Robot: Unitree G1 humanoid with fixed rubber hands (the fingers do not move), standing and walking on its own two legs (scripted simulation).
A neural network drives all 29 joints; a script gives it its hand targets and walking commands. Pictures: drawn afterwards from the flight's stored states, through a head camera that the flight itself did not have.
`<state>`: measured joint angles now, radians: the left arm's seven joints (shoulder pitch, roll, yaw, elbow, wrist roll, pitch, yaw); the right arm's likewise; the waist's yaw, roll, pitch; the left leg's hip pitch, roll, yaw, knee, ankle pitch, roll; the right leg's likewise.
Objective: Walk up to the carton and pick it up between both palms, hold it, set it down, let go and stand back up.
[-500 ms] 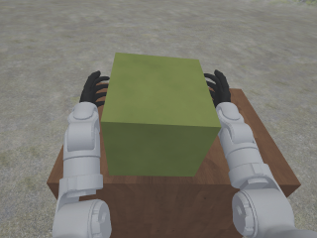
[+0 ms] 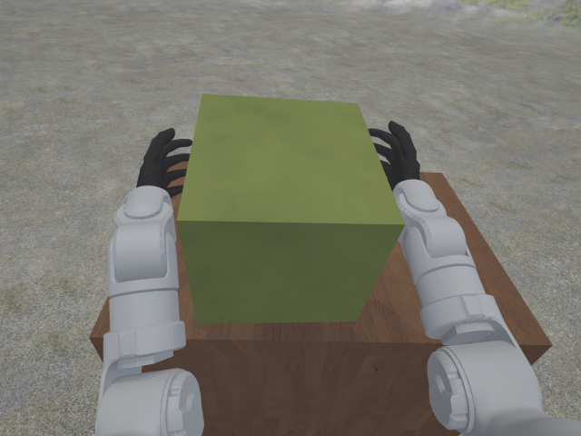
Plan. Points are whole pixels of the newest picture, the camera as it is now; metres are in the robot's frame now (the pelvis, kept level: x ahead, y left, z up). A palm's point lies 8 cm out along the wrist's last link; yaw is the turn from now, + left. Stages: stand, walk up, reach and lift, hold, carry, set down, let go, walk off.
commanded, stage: hold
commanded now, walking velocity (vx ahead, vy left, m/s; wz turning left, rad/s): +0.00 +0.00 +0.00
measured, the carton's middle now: (280, 209) +0.38 +0.01 +0.16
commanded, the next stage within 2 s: none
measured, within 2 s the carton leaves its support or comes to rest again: neither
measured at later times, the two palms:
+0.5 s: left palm (155, 184) +0.36 +0.17 +0.22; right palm (401, 176) +0.37 -0.15 +0.22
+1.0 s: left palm (153, 188) +0.35 +0.17 +0.21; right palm (399, 180) +0.37 -0.15 +0.22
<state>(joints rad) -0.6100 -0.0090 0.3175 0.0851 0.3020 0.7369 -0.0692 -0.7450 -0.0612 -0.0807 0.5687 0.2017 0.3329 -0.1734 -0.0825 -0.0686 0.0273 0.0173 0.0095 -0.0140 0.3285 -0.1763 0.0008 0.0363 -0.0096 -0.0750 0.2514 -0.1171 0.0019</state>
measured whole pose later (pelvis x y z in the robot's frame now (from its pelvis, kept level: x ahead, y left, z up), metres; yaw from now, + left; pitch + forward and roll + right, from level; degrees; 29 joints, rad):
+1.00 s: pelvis +0.00 +0.00 +0.00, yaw +0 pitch -10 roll -1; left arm -0.61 0.00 0.32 0.05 0.31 0.77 -0.10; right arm -0.73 -0.06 -0.07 0.52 0.21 0.37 -0.19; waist -0.08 -0.06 0.03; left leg 0.02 0.01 -0.01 0.32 -0.18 0.00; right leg 0.04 -0.01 -0.07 0.26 -0.13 0.00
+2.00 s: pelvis +0.00 +0.00 +0.00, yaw +0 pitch -9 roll -1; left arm -0.63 0.00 0.33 0.09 0.31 0.76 -0.11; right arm -0.75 -0.05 -0.08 0.54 0.19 0.36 -0.19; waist -0.08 -0.07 0.02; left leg 0.02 0.01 -0.01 0.32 -0.17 0.00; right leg 0.03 -0.01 -0.07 0.26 -0.13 0.00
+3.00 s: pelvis +0.00 +0.00 +0.00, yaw +1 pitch -9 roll -1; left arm -0.63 0.00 0.33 0.08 0.31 0.75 -0.11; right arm -0.74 -0.05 -0.08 0.53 0.19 0.36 -0.19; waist -0.09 -0.07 0.02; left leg 0.01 0.01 -0.01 0.32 -0.17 0.00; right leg 0.03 -0.01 -0.07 0.26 -0.13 0.00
